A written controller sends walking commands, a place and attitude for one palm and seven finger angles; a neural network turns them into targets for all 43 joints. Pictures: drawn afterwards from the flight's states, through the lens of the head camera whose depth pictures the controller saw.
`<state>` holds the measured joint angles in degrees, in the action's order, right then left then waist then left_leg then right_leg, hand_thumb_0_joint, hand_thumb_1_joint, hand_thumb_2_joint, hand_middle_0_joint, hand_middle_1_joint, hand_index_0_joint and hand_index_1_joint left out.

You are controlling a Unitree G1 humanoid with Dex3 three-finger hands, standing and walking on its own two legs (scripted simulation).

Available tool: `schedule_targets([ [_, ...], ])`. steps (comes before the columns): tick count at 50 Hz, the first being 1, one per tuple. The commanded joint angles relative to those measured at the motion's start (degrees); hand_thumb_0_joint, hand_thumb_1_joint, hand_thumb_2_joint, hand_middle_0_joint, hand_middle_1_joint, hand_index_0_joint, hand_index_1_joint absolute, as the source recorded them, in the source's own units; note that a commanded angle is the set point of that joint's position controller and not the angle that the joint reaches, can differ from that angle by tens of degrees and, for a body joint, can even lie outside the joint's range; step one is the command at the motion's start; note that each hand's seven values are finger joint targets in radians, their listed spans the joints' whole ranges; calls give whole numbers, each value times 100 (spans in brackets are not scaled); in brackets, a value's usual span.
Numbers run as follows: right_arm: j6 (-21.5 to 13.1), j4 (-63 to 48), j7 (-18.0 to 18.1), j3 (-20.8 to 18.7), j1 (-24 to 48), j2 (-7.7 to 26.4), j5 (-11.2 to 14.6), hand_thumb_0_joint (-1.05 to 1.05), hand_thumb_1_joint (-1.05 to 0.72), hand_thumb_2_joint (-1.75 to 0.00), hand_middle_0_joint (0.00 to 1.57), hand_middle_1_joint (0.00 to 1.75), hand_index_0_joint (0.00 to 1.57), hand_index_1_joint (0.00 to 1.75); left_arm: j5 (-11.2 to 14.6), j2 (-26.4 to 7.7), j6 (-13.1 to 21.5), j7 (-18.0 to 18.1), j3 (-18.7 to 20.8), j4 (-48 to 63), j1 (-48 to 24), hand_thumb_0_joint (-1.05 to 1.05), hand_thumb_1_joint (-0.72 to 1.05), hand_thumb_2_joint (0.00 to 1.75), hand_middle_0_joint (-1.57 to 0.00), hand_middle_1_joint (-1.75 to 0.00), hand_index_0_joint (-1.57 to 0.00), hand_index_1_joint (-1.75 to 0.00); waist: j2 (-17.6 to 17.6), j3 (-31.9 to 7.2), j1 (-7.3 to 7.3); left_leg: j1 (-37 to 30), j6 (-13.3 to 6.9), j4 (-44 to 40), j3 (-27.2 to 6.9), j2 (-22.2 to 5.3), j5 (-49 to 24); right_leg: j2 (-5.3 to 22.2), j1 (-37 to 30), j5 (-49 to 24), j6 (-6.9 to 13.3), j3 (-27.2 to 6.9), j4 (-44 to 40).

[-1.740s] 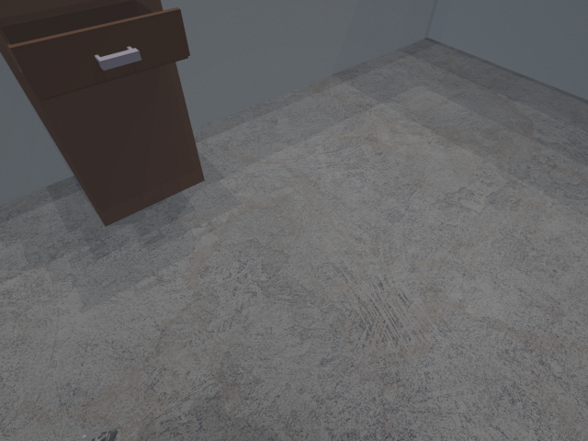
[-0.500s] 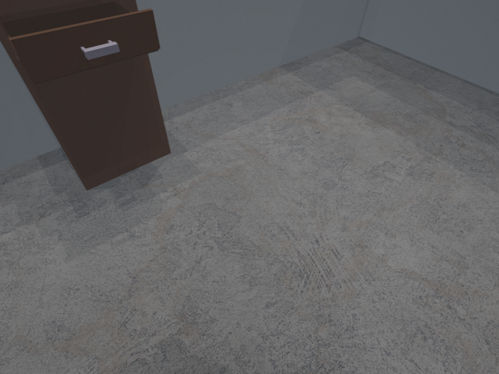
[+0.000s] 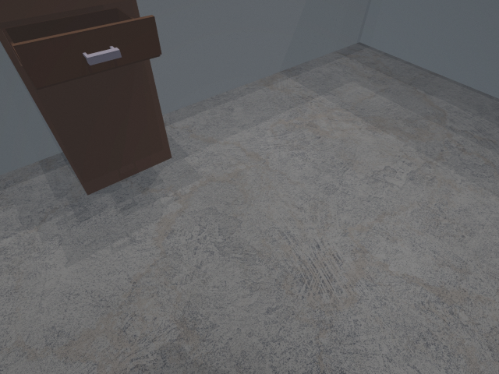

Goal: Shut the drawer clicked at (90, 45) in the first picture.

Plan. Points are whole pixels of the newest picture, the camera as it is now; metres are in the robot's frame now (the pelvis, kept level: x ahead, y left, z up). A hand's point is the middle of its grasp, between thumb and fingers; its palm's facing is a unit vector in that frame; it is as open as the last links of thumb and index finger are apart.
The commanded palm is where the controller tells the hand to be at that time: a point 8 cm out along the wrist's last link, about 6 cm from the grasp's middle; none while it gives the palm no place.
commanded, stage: walk to a spot facing it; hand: left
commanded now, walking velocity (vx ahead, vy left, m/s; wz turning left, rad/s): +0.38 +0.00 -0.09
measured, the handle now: (101, 53) +1.06 +0.59 +0.02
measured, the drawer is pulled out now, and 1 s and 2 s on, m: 0.22 0.22 0.22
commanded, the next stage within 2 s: turn to face it in 1.40 s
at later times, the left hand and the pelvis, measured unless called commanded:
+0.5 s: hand (152, 370) +0.17 +0.20 -0.19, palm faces -0.06 -0.99 -0.13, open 7.3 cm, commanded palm none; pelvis +0.14 +0.03 -0.01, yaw -4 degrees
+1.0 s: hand (185, 260) +0.41 +0.19 -0.19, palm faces -0.03 -0.99 -0.15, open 7.3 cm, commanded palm none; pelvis +0.39 +0.01 -0.01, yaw -5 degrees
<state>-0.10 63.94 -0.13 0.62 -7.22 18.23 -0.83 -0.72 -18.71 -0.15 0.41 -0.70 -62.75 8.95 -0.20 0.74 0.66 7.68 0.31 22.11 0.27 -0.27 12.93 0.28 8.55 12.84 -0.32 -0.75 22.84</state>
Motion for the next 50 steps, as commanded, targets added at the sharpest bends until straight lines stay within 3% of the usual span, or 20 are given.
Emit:
schedule_targets([
  [1,1,-214,9,-171,-283,584,-66,0,-90,-90,20,30,20,30,-74,-539,-37,-63,184,237,461,0,90,90,-20,-30,-20,-30,-76,655,7,729,-221,-372,-496,-554,2154,420,698,2102,228,-656,-401],
  [4,-77,-320,16,-199,-487,415,-57,0,-90,-90,20,30,20,30,-68,-478,30,-91,268,282,854,0,90,90,-20,-30,-20,-30,-333,688,51,1090,-271,314,-318,-426,1806,548,495,2086,466,-1027,-383],
  [8,-197,-480,14,-225,-540,99,-28,0,-90,-90,20,30,20,30,-46,-604,161,-21,418,196,1423,0,90,90,-20,-30,-20,-30,-1086,566,118,1698,-115,1710,396,-237,1345,1367,-78,1714,990,-2015,-859],
  [11,-330,-375,25,-239,-964,-137,12,0,-90,-90,20,30,20,30,-50,-380,226,9,449,193,1317,0,90,90,-20,-30,-20,-30,-550,589,-175,740,-136,839,504,-371,1005,1259,440,300,978,-1432,-213],
  [12,-373,-134,53,-264,-1662,-90,5,0,-90,-90,20,30,20,30,-24,-162,215,-6,432,251,1118,0,90,90,-20,-30,-20,-30,-2,388,-490,-470,-281,149,195,-500,662,716,1185,29,691,-739,735],
  [13,-431,252,91,-431,-2709,432,-75,0,-90,-90,20,30,20,30,-7,244,221,-52,356,430,829,0,90,90,-20,-30,-20,-30,1790,218,-832,-1577,-739,-425,-1557,-1639,95,-97,2463,479,299,267,2829],
  [14,-425,499,186,-414,-3361,385,-102,0,-90,-90,20,30,20,30,-42,296,289,2,316,709,161,0,90,90,-20,-30,-20,-30,1983,704,-1022,-1855,-919,-870,-2430,-2330,-1456,-200,3572,1841,211,314,3944],
  [16,-436,357,248,-273,-2929,-35,-78,0,-90,-90,20,30,20,30,-45,403,276,-46,365,624,169,0,90,90,-20,-30,-20,-30,379,986,-630,-1487,-1260,-617,-1684,-2379,-2352,365,3721,1363,261,-6,4631],
  [19,-554,244,278,-252,-2525,-289,-47,0,-90,-90,20,30,20,30,-79,671,165,-172,374,555,285,0,90,90,-20,-30,-20,-30,570,996,-289,-1032,-955,-964,-606,-1811,-2016,531,3536,650,140,240,4520],
  [24,-605,378,327,-199,-2675,-513,-37,0,-90,-90,20,30,20,30,-48,888,125,-265,313,832,-388,0,90,90,-20,-30,-20,-30,690,1079,-263,-799,-682,-1232,356,-1278,-2735,397,2901,-248,160,898,2497],
  [26,-568,472,329,-218,-2743,-420,-29,0,-90,-90,20,30,20,30,-25,883,148,-244,302,826,-460,0,90,90,-20,-30,-20,-30,811,931,-237,-892,-730,-1099,532,-1321,-3673,123,2253,-278,298,1102,1853],
  [29,-515,501,321,-314,-2557,-204,2,0,-90,-90,20,30,20,30,-59,648,188,-177,370,599,389,0,90,90,-20,-30,-20,-30,831,338,214,-1208,-640,77,780,-1428,-5502,-232,1122,-263,570,1232,1536],
  [31,-492,393,278,-361,-2306,-133,29,0,-90,-90,20,30,20,30,-123,305,265,-118,508,202,1680,0,90,90,-20,-30,-20,-30,654,-232,802,-304,-432,1970,885,-1242,-4730,-184,-806,-541,721,1065,950],
  [32,-500,319,185,-318,-2394,-444,100,0,-90,-90,20,30,20,30,-155,-221,326,-42,631,44,2299,0,90,90,-20,-30,-20,-30,-247,-661,992,1037,-311,3738,897,-868,-2452,1011,-1972,-268,1119,-306,701],
  [33,-512,135,192,-299,-2534,-795,148,0,-90,-90,20,30,20,30,-76,-560,333,21,698,22,2515,0,90,90,-20,-30,-20,-30,-983,-1066,762,2248,-192,5846,615,-84,1723,2549,-2350,-535,1796,-2925,-34],
  [34,-457,-44,145,-331,-2052,-692,136,0,-90,-90,20,30,20,30,17,-643,314,24,743,156,2093,0,90,90,-20,-30,-20,-30,-780,-828,742,2457,-339,6327,-17,-375,1588,2644,-1511,960,1882,-3164,-775],
  [36,-363,-213,83,-367,-1586,-723,-8,0,-90,-90,20,30,20,30,-14,-47,324,69,545,418,1028,0,90,90,-20,-30,-20,-30,-111,308,226,2611,-307,6016,-168,-831,819,2238,348,1706,1434,-2165,-1078],
  [40,-113,-119,28,-356,-2062,-996,-81,0,-90,-90,20,30,20,30,-91,286,428,75,436,471,591,0,90,90,-20,-30,-20,-30,-278,307,-376,1814,-33,4515,142,-1003,580,1593,1603,827,1007,-465,-1236],
  [47,-251,-699,-145,-387,-790,-814,-67,0,-90,-90,20,30,20,30,-99,72,429,-32,513,360,936,0,90,90,-20,-30,-20,-30,-499,524,-77,1562,79,2002,664,-783,68,1391,1033,990,934,-163,-1106],
  [50,-355,-671,-125,-423,-933,-602,-67,0,-90,-90,20,30,20,30,-69,45,389,-48,537,327,1059,0,90,90,-20,-30,-20,-30,-161,428,-215,598,66,1131,1003,-527,-82,1243,935,535,770,37,-457],
])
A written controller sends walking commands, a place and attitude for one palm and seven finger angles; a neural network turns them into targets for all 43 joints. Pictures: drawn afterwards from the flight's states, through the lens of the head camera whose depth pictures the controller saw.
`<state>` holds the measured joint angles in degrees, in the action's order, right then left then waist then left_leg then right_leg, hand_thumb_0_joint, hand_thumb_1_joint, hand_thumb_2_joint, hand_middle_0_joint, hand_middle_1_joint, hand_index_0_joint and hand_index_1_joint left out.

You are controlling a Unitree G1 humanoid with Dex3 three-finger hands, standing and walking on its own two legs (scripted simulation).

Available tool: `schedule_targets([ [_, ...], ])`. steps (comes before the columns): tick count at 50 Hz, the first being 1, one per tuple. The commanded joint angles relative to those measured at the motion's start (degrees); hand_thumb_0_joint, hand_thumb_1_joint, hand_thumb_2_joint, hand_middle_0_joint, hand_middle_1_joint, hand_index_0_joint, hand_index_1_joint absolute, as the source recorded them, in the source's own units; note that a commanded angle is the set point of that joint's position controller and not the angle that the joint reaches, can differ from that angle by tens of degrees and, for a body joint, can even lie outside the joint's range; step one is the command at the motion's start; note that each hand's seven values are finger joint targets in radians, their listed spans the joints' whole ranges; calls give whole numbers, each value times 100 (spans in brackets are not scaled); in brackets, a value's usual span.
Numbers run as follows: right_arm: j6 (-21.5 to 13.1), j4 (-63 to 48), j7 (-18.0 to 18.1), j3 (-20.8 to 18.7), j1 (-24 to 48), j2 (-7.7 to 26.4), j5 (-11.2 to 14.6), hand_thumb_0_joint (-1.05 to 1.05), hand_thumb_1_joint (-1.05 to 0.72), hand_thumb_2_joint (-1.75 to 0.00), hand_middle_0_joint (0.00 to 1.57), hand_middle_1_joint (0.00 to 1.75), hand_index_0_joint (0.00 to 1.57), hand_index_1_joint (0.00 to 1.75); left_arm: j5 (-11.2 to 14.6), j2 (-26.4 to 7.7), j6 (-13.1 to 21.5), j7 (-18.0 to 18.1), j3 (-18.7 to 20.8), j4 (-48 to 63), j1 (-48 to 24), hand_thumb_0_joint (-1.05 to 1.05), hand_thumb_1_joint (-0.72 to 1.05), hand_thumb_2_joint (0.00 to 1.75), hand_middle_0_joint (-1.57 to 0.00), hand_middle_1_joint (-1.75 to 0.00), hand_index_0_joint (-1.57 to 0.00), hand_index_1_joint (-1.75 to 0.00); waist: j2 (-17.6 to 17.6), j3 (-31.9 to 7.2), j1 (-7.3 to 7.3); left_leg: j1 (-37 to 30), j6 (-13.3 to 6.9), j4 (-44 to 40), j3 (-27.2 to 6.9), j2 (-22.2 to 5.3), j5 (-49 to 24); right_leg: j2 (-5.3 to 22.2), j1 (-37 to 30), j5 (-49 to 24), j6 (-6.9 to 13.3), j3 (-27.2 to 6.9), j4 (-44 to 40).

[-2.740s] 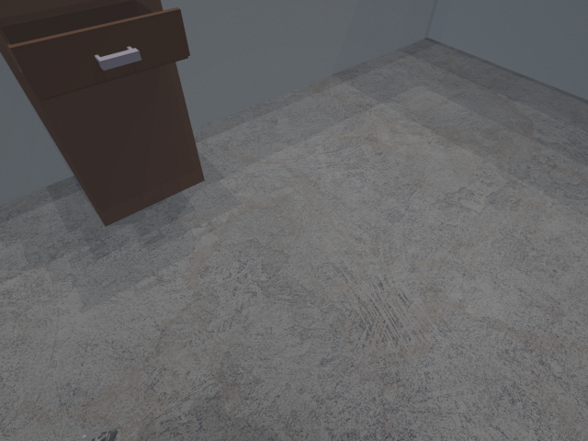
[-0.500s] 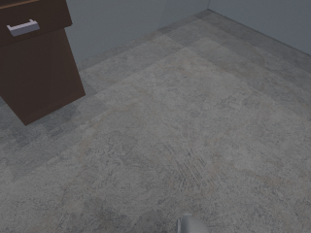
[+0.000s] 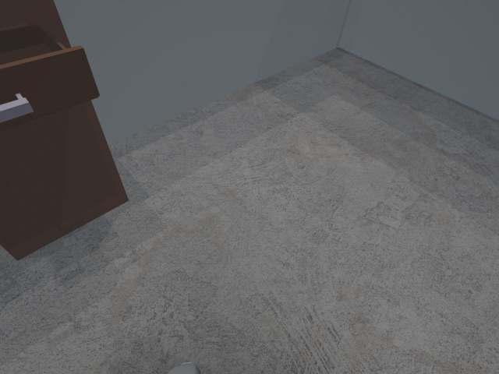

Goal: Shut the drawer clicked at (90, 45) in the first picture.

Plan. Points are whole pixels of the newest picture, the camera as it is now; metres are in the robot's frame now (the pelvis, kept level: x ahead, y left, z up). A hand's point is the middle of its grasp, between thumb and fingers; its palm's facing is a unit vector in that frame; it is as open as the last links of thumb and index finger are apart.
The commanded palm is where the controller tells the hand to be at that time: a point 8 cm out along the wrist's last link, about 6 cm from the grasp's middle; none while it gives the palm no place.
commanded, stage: walk to a spot facing it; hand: left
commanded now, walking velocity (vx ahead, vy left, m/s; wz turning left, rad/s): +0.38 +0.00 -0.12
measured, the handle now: (0, 108) +0.62 +0.63 +0.03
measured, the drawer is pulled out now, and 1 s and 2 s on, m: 0.22 0.22 0.22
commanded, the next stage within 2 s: turn to face it in 0.40 s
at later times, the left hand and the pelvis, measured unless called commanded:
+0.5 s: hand (192, 267) +0.37 +0.15 -0.18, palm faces -0.16 -0.96 -0.22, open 7.4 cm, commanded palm none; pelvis +0.25 -0.02 -0.02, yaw -9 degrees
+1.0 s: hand (189, 241) +0.44 +0.17 -0.19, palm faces +0.10 -0.98 -0.20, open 7.3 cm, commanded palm none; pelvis +0.39 -0.02 -0.02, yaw +3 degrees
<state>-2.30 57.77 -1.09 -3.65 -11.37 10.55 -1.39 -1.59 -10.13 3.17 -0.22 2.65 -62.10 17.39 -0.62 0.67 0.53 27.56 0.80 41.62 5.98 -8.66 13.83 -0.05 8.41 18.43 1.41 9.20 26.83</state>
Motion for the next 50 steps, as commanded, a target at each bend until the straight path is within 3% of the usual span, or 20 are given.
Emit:
schedule_targets([
  [1,-168,78,16,-40,-925,352,-27,0,-90,-90,20,30,20,30,34,-716,40,6,186,266,246,0,90,90,-20,-30,-20,-30,204,278,-403,-2173,-41,-1165,365,325,3,1047,1167,-495,472,-743,-70],
  [3,-204,363,115,-293,-2317,1466,-111,0,-90,-90,20,30,20,30,82,-203,62,-63,84,573,113,0,90,90,-20,-30,-20,-30,2289,-268,-835,-3591,-969,-2690,-2802,-1878,643,2,2847,1373,-16,0,3397],
  [4,-185,462,192,-215,-2290,1248,-96,0,-90,-90,20,30,20,30,20,-417,51,-4,119,639,-225,0,90,90,-20,-30,-20,-30,1834,-265,-886,-3427,-1066,-2909,-3062,-2005,707,202,3155,1328,63,-677,4350],
  [6,-234,256,219,-76,-1534,778,-66,0,-90,-90,20,30,20,30,10,-350,42,-77,167,562,-465,0,90,90,-20,-30,-20,-30,718,310,-549,-2663,-946,-2924,-2102,-1691,250,650,3362,346,50,-890,4732],
  [9,-364,267,267,3,-1151,493,-36,0,-90,-90,20,30,20,30,-15,-158,-97,-118,161,402,-107,0,90,90,-20,-30,-20,-30,673,134,-157,-2435,-719,-2879,-703,-1216,-1169,765,2902,-191,-101,-854,4308],
  [19,-253,586,238,-60,-1416,564,-45,0,-90,-90,20,30,20,30,-11,-10,-201,-183,131,704,-1029,0,90,90,-20,-30,-20,-30,721,573,-227,-2596,-610,-2814,599,-1035,-1771,509,2167,-855,-12,-109,1262],
  [21,-214,588,245,-75,-1315,659,-33,0,-90,-90,20,30,20,30,-27,-157,-163,-167,173,595,-625,0,90,90,-20,-30,-20,-30,754,363,12,-2633,-528,-2072,775,-1024,-2787,241,1394,-681,137,105,1020],
  [23,-192,555,204,-69,-1155,680,28,0,-90,-90,20,30,20,30,-60,-567,-69,-109,295,167,795,0,90,90,-20,-30,-20,-30,219,-317,704,-1891,-244,-5,1108,-644,-3117,66,-616,-1096,300,109,481],
  [24,-210,432,161,-6,-1389,291,107,0,-90,-90,20,30,20,30,-79,-1256,8,-22,478,35,1430,0,90,90,-20,-30,-20,-30,-1128,-1077,868,-415,-13,1918,1114,-88,-683,1549,-2095,-1523,755,-1874,145],
  [25,-202,229,195,46,-1226,133,143,0,-90,-90,20,30,20,30,67,-1615,4,23,483,-38,1674,0,90,90,-20,-30,-20,-30,-1429,-1277,735,533,97,3449,427,526,2048,2595,-2367,-3036,1343,-3642,-540],
  [26,-166,261,214,27,-1049,186,151,0,-90,-90,20,30,20,30,99,-1568,18,62,465,65,1249,0,90,90,-20,-30,-20,-30,-1234,-1322,653,506,19,3863,-345,266,1766,2628,-1783,-2915,1310,-3409,-701],
  [28,-65,350,224,10,-856,123,77,0,-90,-90,20,30,20,30,82,-867,22,125,261,340,135,0,90,90,-20,-30,-20,-30,-304,-259,194,445,-16,3665,-594,-85,857,2232,-234,-2567,914,-2078,-876],
  [30,113,552,220,72,-1292,-91,31,0,-90,-90,20,30,20,30,32,-535,88,147,106,420,-311,0,90,90,-20,-30,-20,-30,-416,-40,-215,-36,58,3040,-561,-88,502,1920,665,-2908,598,-1028,-1037],
  [34,251,444,163,93,-1297,-198,36,0,-90,-90,20,30,20,30,27,-491,39,176,95,526,-481,0,90,90,-20,-30,-20,-30,-474,-83,-313,-207,165,1825,-278,74,372,1771,703,-3094,560,-240,-992],
  [41,282,-236,19,54,-194,118,24,0,-90,-90,20,30,20,30,8,-887,-172,200,246,705,-444,0,90,90,-20,-30,-20,-30,-743,198,-15,-249,101,203,120,192,380,2076,120,-2707,455,54,-465],
  [44,258,-264,18,-66,-810,551,-25,0,-90,-90,20,30,20,30,65,-969,-259,186,304,848,-467,0,90,90,-20,-30,-20,-30,150,-276,-372,-1559,-55,-1072,79,350,-954,1812,325,-2393,75,403,1167],
  [45,206,-323,50,-195,-1134,1152,-76,0,-90,-90,20,30,20,30,133,-723,-299,152,295,1015,-326,0,90,90,-20,-30,-20,-30,1712,-529,-467,-2350,-701,-1665,-1722,-812,-2994,1066,1458,-451,-413,611,2569],
  [46,231,-299,96,-243,-1421,1550,-21,0,-90,-90,20,30,20,30,119,-598,-322,159,205,1298,-547,0,90,90,-20,-30,-20,-30,2214,-674,-588,-2440,-1490,-2116,-3008,-1765,-4021,489,2028,2348,-558,104,3902],
  [47,231,-293,144,-246,-1308,1504,11,0,-90,-90,20,30,20,30,65,-649,-371,191,214,1382,-749,0,90,90,-20,-30,-20,-30,1379,-845,-553,-2437,-1547,-2144,-3031,-1700,-2889,519,2349,2091,-502,-550,4386],
  [50,192,-633,211,-157,-332,1149,-16,0,-90,-90,20,30,20,30,54,-660,-374,130,281,1278,-840,0,90,90,-20,-30,-20,-30,840,-427,-242,-1740,-1121,-2172,-2177,-941,-1976,719,2475,885,-583,-849,4261],
])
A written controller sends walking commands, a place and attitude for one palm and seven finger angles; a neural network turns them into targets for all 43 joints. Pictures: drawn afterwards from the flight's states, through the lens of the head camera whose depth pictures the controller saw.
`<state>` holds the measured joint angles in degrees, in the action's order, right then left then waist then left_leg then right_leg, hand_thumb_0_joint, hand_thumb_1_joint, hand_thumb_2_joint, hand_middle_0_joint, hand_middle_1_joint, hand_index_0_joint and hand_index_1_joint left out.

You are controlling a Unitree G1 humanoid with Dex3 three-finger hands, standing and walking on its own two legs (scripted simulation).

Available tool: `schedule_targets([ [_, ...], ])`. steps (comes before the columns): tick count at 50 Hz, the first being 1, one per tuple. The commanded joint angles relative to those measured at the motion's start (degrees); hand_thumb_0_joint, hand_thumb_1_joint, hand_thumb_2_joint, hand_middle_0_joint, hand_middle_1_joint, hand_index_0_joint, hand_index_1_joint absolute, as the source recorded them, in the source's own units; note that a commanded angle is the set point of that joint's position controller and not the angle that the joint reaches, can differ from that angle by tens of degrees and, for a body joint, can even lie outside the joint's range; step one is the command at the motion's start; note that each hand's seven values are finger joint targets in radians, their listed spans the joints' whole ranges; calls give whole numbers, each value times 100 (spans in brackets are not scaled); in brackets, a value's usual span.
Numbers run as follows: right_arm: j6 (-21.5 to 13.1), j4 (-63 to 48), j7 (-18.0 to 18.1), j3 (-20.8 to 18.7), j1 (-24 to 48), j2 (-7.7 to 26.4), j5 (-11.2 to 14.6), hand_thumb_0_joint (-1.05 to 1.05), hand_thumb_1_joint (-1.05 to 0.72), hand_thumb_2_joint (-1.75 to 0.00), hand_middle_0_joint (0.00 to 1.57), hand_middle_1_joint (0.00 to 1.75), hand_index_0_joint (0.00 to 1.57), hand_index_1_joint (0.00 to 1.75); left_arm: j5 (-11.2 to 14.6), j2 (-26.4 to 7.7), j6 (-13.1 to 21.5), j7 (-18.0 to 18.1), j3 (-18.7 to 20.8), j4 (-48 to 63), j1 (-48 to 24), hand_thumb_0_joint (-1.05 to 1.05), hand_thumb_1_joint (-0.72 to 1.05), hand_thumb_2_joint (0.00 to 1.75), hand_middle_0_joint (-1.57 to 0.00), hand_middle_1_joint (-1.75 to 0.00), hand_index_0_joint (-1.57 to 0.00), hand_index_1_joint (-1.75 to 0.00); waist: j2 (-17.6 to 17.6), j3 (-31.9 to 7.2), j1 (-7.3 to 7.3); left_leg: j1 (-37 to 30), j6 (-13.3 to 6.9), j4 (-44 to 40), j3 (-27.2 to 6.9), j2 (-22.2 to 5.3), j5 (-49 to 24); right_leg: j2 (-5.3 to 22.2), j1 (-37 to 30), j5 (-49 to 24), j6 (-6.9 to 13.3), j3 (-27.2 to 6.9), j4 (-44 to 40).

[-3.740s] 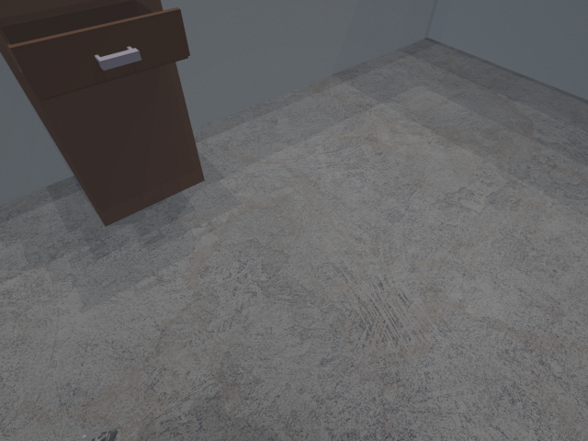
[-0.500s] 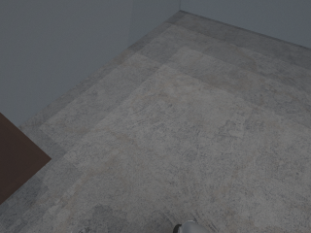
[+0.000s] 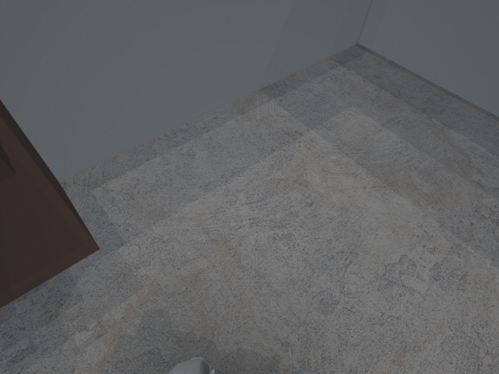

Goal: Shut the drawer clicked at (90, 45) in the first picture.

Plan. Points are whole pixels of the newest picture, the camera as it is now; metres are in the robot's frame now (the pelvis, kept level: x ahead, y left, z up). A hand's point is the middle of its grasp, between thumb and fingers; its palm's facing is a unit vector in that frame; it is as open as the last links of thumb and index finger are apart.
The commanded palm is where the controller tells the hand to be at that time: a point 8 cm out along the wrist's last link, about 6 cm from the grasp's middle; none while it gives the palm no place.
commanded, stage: turn to face it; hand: left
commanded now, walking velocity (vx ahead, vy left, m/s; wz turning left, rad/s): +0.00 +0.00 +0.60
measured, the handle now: out of the picture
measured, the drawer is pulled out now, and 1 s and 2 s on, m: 0.22 0.22 0.22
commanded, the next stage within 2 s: take the last steps up to it in 1.10 s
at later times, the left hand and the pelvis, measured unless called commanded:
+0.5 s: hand out of the picture +0.04 +0.15 -0.12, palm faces +0.32 -0.90 -0.31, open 7.4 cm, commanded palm none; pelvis +0.02 -0.07 +0.02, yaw +19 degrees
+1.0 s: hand out of the picture -0.05 +0.16 -0.14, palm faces +0.58 -0.76 -0.29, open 7.4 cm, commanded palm none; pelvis +0.01 -0.07 +0.01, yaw +34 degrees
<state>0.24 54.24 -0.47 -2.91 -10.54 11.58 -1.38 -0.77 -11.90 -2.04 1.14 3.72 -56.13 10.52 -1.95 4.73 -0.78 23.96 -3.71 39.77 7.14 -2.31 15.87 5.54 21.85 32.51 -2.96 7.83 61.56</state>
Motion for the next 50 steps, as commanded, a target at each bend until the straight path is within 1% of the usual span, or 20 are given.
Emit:
schedule_targets([
  [1,-79,-338,150,-229,-263,1048,-13,0,-90,-90,20,30,20,30,-31,-456,124,-25,177,622,-4,0,90,90,-20,-30,-20,-30,960,-910,-33,-1389,-578,-1955,-1986,-1361,-2329,126,981,-707,-172,-680,576],
  [8,22,-448,90,-371,-236,1254,-16,0,-90,-90,20,30,20,30,2,-428,65,-17,147,869,-136,0,90,90,-20,-30,-20,-30,916,-996,-153,-1466,-659,-1898,-2160,-1175,-2128,-162,473,-611,-210,-595,-974],
  [13,129,-645,34,-451,242,1293,5,0,-90,-90,20,30,20,30,35,-562,120,11,158,882,450,0,90,90,-20,-30,-20,-30,1039,-932,144,-637,-373,-1496,-2305,-807,-1753,-435,-852,-1404,-134,-443,-2769],
  [14,139,-718,17,-446,326,1190,38,0,-90,-90,20,30,20,30,27,-671,158,31,192,859,709,0,90,90,-20,-30,-20,-30,797,-992,273,-214,-155,-1170,-2195,-572,-1275,-279,-1461,-1840,-73,-526,-3591],
  [15,156,-818,-19,-410,293,836,88,0,-90,-90,20,30,20,30,-65,-1113,211,73,276,900,856,0,90,90,-20,-30,-20,-30,-438,-943,364,765,267,-102,-1600,50,-47,851,-2059,-1419,273,-1670,-4552],
  [16,147,-991,-31,-355,360,567,57,0,-90,-90,20,30,20,30,-114,-1589,199,85,317,1017,664,0,90,90,-20,-30,-20,-30,-1750,-687,364,1391,612,1325,-807,648,1623,2247,-1725,-1868,930,-2945,-4871],
  [17,211,-954,-37,-423,426,921,-5,0,-90,-90,20,30,20,30,-69,-1456,219,112,309,1093,463,0,90,90,-20,-30,-20,-30,-1584,-522,338,1117,523,2268,-1180,282,1598,2301,-861,-1548,1106,-2761,-4937],
  [19,281,-735,-91,-413,310,827,-13,0,-90,-90,20,30,20,30,-81,-1080,205,120,198,1204,-202,0,90,90,-20,-30,-20,-30,-749,-45,-41,1048,579,3167,-1048,74,905,1693,-431,-1942,990,-1815,-4648],
  [21,278,-615,-145,-350,68,682,4,0,-90,-90,20,30,20,30,-98,-939,250,98,126,1225,-258,0,90,90,-20,-30,-20,-30,-811,-244,-122,959,716,2930,-767,61,641,1309,-879,-3000,836,-878,-4250],
  [26,286,-748,-155,-243,684,608,45,0,-90,-90,20,30,20,30,-98,-1204,221,76,174,920,540,0,90,90,-20,-30,-20,-30,-845,-432,309,576,805,1579,-348,77,920,1489,-1618,-4182,932,-493,-3977],
  [30,218,-803,-142,-176,790,596,82,0,-90,-90,20,30,20,30,-116,-1366,181,58,247,812,679,0,90,90,-20,-30,-20,-30,-1102,-658,431,117,699,466,-125,105,1096,1635,-1925,-4681,967,-381,-3668],
  [33,159,-709,-111,-184,417,719,79,0,-90,-90,20,30,20,30,-78,-1381,148,34,276,727,602,0,90,90,-20,-30,-20,-30,-1026,-893,230,-687,594,-793,3,119,353,1574,-1818,-4601,672,-18,-3098],
  [34,113,-630,-105,-231,112,900,56,0,-90,-90,20,30,20,30,-26,-1322,125,17,285,743,549,0,90,90,-20,-30,-20,-30,-627,-1045,28,-1486,506,-1576,-93,33,-429,1460,-1321,-4233,419,192,-2540],
  [35,53,-594,-72,-366,-213,1479,12,0,-90,-90,20,30,20,30,18,-1075,98,-23,253,895,578,0,90,90,-20,-30,-20,-30,765,-1300,-164,-2650,13,-1846,-1504,-1032,-1912,900,33,-2622,2,444,-1416],
  [36,69,-505,-35,-479,-573,1970,41,0,-90,-90,20,30,20,30,7,-721,91,-50,101,1176,225,0,90,90,-20,-30,-20,-30,2029,-1200,-391,-2968,-810,-1849,-2801,-2287,-4227,317,1308,640,-288,248,-359],
  [37,72,-344,15,-454,-824,1853,44,0,-90,-90,20,30,20,30,-51,-810,26,-8,97,1243,-136,0,90,90,-20,-30,-20,-30,1291,-1142,-500,-2673,-1017,-1761,-2630,-2271,-3953,305,1345,505,-213,-307,205],
  [39,62,-429,114,-383,-286,1574,24,0,-90,-90,20,30,20,30,2,-755,37,-1,131,1061,-168,0,90,90,-20,-30,-20,-30,1524,-904,-301,-2163,-837,-1711,-2130,-1728,-3458,291,1359,-89,-243,-586,430],
  [42,41,-573,100,-262,281,1313,9,0,-90,-90,20,30,20,30,14,-705,16,-69,127,830,160,0,90,90,-20,-30,-20,-30,1205,-635,-5,-1553,-516,-1775,-1468,-1115,-3145,105,678,-637,-233,-470,-168],
  [48,104,-521,86,-278,315,1316,-4,0,-90,-90,20,30,20,30,32,-588,62,-39,63,762,385,0,90,90,-20,-30,-20,-30,1145,-724,39,-1334,-546,-1667,-1863,-1084,-2597,-267,-251,-808,-146,-339,-1908],
  [50,127,-540,77,-275,463,1245,17,0,-90,-90,20,30,20,30,30,-590,119,-21,79,638,811,0,90,90,-20,-30,-20,-30,1027,-748,253,-945,-332,-1338,-1771,-901,-2131,-326,-983,-1658,-117,-256,-2914],
])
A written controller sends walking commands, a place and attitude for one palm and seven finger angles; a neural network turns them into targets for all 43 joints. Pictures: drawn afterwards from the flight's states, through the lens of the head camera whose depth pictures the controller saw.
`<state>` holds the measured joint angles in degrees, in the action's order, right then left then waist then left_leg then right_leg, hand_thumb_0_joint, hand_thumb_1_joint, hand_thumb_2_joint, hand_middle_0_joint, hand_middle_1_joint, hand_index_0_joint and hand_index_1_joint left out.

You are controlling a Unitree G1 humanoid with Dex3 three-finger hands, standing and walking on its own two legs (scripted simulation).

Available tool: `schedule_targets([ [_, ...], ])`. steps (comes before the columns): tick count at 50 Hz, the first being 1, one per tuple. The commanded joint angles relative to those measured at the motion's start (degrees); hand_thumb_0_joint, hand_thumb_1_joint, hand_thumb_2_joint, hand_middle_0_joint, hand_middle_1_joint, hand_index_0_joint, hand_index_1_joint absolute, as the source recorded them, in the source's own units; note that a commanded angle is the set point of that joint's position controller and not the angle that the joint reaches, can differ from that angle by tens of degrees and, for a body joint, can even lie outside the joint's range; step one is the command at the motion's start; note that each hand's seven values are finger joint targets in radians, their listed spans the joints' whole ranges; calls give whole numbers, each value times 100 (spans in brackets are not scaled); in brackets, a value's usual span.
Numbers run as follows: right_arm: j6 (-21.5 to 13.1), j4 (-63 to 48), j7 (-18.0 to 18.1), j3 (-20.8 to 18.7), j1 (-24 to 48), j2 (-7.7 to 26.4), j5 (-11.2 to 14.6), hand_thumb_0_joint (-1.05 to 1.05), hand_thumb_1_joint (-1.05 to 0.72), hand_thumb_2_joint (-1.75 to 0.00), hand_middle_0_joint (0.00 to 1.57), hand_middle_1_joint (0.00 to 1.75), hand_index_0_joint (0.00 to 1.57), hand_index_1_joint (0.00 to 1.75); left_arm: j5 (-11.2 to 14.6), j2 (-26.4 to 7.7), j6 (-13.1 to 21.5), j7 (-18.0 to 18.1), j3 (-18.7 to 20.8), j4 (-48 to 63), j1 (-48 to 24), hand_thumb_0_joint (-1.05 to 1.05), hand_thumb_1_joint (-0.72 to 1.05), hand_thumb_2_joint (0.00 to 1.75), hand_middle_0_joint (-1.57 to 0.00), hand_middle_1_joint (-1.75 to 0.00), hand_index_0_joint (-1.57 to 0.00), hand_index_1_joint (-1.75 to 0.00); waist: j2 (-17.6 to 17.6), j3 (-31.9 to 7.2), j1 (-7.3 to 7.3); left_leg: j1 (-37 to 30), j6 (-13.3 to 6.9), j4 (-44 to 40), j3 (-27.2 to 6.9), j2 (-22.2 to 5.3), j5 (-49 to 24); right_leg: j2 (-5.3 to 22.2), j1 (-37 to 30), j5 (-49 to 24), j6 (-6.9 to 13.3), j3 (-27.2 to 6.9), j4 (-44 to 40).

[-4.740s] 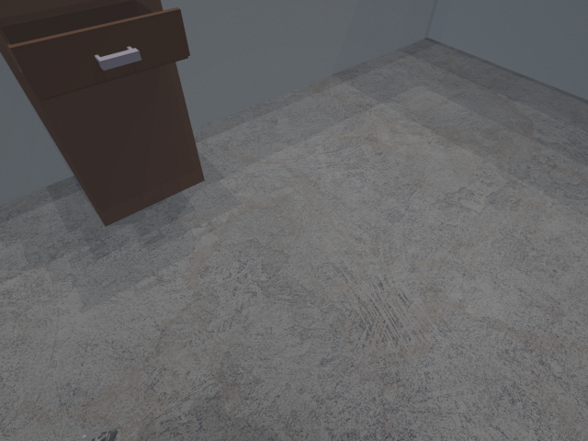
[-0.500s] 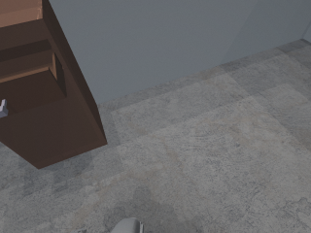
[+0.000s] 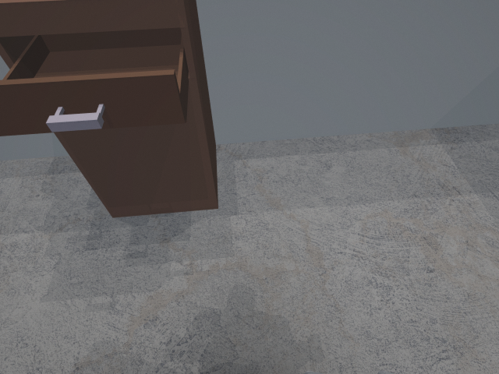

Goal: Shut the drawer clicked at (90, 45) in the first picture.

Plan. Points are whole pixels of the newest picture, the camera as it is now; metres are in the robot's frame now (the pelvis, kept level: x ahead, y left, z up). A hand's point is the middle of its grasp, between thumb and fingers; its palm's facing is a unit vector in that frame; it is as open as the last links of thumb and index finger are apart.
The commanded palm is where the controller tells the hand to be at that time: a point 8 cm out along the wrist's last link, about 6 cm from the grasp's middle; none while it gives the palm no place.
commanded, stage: turn to face it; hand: left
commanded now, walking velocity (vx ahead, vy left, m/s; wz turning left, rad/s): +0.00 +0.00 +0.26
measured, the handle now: (78, 115) +0.61 +0.44 +0.03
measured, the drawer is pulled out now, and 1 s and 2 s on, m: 0.22 0.22 0.22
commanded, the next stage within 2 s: take the last steps up to it in 0.10 s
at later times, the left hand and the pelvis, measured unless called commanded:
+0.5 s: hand out of the picture -0.06 +0.21 -0.17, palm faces +0.27 -0.94 -0.22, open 7.4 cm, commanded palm none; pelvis -0.01 +0.02 +0.01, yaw +10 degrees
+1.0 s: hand (133, 329) +0.21 +0.25 -0.16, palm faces +0.15 -0.97 -0.20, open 7.4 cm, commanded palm none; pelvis +0.13 +0.06 -0.02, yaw +10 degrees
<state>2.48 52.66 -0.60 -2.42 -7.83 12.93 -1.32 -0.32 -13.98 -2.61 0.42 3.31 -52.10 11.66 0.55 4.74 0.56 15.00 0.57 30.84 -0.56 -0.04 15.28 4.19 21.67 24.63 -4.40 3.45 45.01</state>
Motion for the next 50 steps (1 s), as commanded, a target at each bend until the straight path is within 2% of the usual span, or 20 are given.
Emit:
schedule_targets([
  [1,-100,-385,75,-308,133,954,49,0,-90,-90,20,30,20,30,-41,-518,233,71,135,178,855,0,90,90,-20,-30,-20,-30,383,-775,187,279,-509,-14,-862,-846,-1513,-4,-1479,-1382,71,3,-2061],
  [2,-107,-434,46,-256,-44,572,103,0,-90,-90,20,30,20,30,-136,-977,309,119,214,180,915,0,90,90,-20,-30,-20,-30,-1033,-830,178,1147,-93,1100,-192,-169,-68,1205,-2044,-1972,425,-1291,-2619],
  [3,-58,-540,37,-253,-22,490,85,0,-90,-90,20,30,20,30,-144,-1344,307,123,261,283,834,0,90,90,-20,-30,-20,-30,-1833,-694,205,1452,76,2285,-73,236,1778,2233,-1561,-2545,1056,-2139,-2908],
  [5,66,-358,32,-332,74,651,48,0,-90,-90,20,30,20,30,-111,-1039,288,154,222,357,352,0,90,90,-20,-30,-20,-30,-1438,-246,96,1376,9,3636,-471,0,1388,1947,-566,-1255,1251,-1899,-3172],
  [6,72,-219,-2,-328,-23,628,30,0,-90,-90,20,30,20,30,-107,-854,284,151,177,407,94,0,90,90,-20,-30,-20,-30,-1017,-90,-35,1406,45,3888,-416,-73,979,1652,-441,-1106,1139,-1392,-3090],
  [9,60,-17,-41,-270,-314,462,25,0,-90,-90,20,30,20,30,-122,-676,322,173,135,399,-9,0,90,90,-20,-30,-20,-30,-955,-325,-99,1250,188,3537,-132,-131,654,1343,-791,-1625,1021,-606,-2887],
  [18,-86,-72,-134,-165,222,287,22,0,-90,-90,20,30,20,30,-176,-960,432,104,278,-302,1017,0,90,90,-20,-30,-20,-30,-976,-380,461,1192,122,1473,367,-322,1209,1896,-1767,-122,1279,-1039,-3345],
  [23,-218,270,-102,-109,-821,158,30,0,-90,-90,20,30,20,30,-130,-959,377,42,285,-450,553,0,90,90,-20,-30,-20,-30,-764,-486,-81,-883,-2,-548,961,-34,338,1355,-456,525,825,-162,-2838],
  [24,-263,400,-42,-147,-1218,365,27,0,-90,-90,20,30,20,30,-97,-804,334,10,252,-408,452,0,90,90,-20,-30,-20,-30,-203,-504,-279,-1551,-52,-967,721,-195,465,1088,123,655,610,155,-2230],
  [25,-286,476,14,-253,-1624,814,-38,0,-90,-90,20,30,20,30,-70,-425,294,-40,188,-269,349,0,90,90,-20,-30,-20,-30,1207,-356,-477,-1909,-465,-1570,-897,-1256,1595,455,1164,865,312,692,-851],
  [26,-283,509,70,-303,-1997,1207,-56,0,-90,-90,20,30,20,30,-102,-102,294,-62,82,15,-19,0,90,90,-20,-30,-20,-30,1879,55,-638,-1662,-995,-2320,-2123,-2170,2216,-8,1966,950,243,781,482],
  [28,-330,549,134,-214,-1664,964,-22,0,-90,-90,20,30,20,30,-159,-187,311,-87,80,40,-426,0,90,90,-20,-30,-20,-30,1349,358,-491,-936,-1199,-2511,-2197,-2137,2524,280,2107,426,417,54,1547],
  [32,-536,542,189,-43,-1290,479,30,0,-90,-90,20,30,20,30,-136,-73,327,-153,18,-426,274,0,90,90,-20,-30,-20,-30,505,228,-80,-1074,-1023,-2228,-713,-1387,-176,368,1640,-796,289,61,1666],
  [36,-636,819,224,-26,-1713,375,51,0,-90,-90,20,30,20,30,-113,-49,321,-127,-10,-370,16,0,90,90,-20,-30,-20,-30,413,146,-113,-1632,-1176,-2061,-457,-1432,-1805,358,1761,-902,206,88,1181],
  [43,-650,1206,257,-36,-2147,269,-9,0,-90,-90,20,30,20,30,-79,100,388,-128,-33,-74,-790,0,90,90,-20,-30,-20,-30,465,397,-319,-1723,-1101,-1691,-241,-1543,-2677,158,1243,-848,443,246,-283],
  [45,-648,1247,263,-38,-2042,325,-14,0,-90,-90,20,30,20,30,-76,128,421,-129,-14,-114,-543,0,90,90,-20,-30,-20,-30,475,312,-138,-1507,-1009,-1327,-67,-1476,-3292,-69,518,-861,572,412,-693],
  [47,-656,1267,262,-34,-1970,355,51,0,-90,-90,20,30,20,30,-105,-48,512,-102,69,-458,559,0,90,90,-20,-30,-20,-30,144,-235,370,-1044,-745,27,233,-1141,-3975,-343,-1208,-1452,712,545,-1393],
  [48,-687,1188,217,-43,-1912,268,109,0,-90,-90,20,30,20,30,-141,-450,584,-50,172,-696,1463,0,90,90,-20,-30,-20,-30,-424,-800,732,-82,-541,1385,422,-824,-3057,346,-2643,-1712,1006,-325,-1576],
  [49,-743,1020,180,-14,-2123,-5,153,0,-90,-90,20,30,20,30,-132,-1002,619,13,318,-873,2196,0,90,90,-20,-30,-20,-30,-1583,-1463,782,1357,-249,3304,726,80,698,2063,-3777,-2585,1719,-2841,-2318],
  [50,-683,964,184,-46,-1908,152,151,0,-90,-90,20,30,20,30,-13,-1139,614,14,348,-867,2019,0,90,90,-20,-30,-20,-30,-1228,-1452,687,1503,-296,4297,97,-42,1639,2449,-3231,-1977,2030,-3330,-2837],
])
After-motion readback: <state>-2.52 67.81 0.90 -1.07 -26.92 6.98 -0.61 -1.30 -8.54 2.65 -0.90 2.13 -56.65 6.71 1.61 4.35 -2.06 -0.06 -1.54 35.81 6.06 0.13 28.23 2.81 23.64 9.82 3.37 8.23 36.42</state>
